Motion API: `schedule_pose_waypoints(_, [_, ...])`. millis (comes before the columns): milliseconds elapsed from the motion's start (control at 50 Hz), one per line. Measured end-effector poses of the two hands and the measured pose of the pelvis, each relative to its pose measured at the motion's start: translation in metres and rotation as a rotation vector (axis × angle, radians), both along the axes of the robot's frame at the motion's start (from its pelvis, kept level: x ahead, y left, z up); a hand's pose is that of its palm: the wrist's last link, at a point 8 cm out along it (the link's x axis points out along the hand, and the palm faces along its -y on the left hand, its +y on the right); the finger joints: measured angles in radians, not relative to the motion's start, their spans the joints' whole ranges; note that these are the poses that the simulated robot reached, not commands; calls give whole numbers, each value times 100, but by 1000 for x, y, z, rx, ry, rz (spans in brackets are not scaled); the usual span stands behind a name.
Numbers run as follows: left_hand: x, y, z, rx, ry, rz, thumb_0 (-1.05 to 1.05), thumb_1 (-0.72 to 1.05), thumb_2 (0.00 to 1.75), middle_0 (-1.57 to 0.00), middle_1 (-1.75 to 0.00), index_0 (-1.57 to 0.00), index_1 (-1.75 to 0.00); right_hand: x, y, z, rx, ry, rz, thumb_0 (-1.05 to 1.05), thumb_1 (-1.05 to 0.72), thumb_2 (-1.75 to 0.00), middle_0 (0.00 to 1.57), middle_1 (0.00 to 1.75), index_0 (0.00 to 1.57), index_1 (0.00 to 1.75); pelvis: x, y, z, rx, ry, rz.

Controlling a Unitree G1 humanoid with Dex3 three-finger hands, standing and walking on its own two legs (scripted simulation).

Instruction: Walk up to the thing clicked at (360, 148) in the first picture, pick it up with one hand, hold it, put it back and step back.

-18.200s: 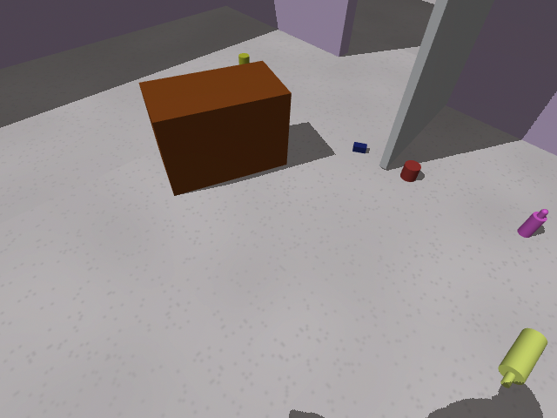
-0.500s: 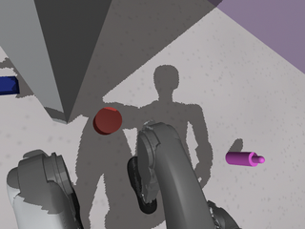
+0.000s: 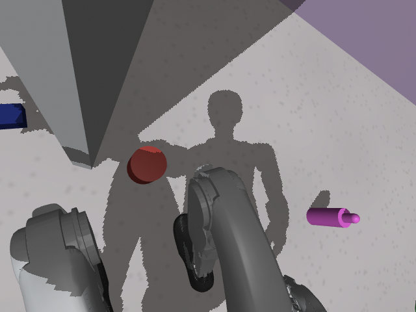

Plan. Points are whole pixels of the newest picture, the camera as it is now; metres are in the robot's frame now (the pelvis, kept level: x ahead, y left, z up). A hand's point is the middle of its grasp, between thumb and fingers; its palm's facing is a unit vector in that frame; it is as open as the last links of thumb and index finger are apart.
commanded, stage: approach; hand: left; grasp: from above
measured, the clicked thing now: (3, 116) +0.53 +0.28 -0.30
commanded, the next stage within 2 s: close in in 0.72 s
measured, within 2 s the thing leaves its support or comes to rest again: neither
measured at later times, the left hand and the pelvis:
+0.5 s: hand out of the picture +0.54 +0.25 -0.16, palm faces -0.35 -0.04 -0.94, open 11.4 cm; pelvis +0.00 +0.00 +0.00, yaw +0 degrees
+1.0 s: hand out of the picture +0.50 +0.30 -0.19, palm faces -0.44 -0.07 -0.90, open 11.5 cm; pelvis +0.00 +0.00 +0.00, yaw +0 degrees
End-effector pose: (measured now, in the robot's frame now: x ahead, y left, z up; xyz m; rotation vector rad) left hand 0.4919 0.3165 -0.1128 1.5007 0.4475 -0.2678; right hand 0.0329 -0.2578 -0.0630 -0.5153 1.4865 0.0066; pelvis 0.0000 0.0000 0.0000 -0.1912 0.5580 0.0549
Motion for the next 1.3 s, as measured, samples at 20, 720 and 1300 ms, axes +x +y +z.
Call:
schedule_pose_waypoints(20, [0, 0, 1, 1, -3, 0, 0, -7, 62, -51, -54, -49, -55, 0, 0, 0, 0, 1, -2, 0, -90, -89, 20, 30, 21, 30, 0, 0, 0, 0, 1, 0])
schedule_pose_waypoints(720, [27, -43, 7, 44, 71, 103, 0, -8, 61, -48, -61, -48, -61, -28, 3, -10, 60, 10, -81, 0, -91, -89, 20, 30, 21, 30, -3, -5, 2, 31, 0, -18])
schedule_pose_waypoints(1300, [18, -39, -38, -13, 40, -4, 0, -7, 63, -47, -59, -47, -59, -7, 7, 7, -5, -3, 28, 0, -90, -90, 20, 30, 21, 30, 0, 2, -4, -13, -16, -13])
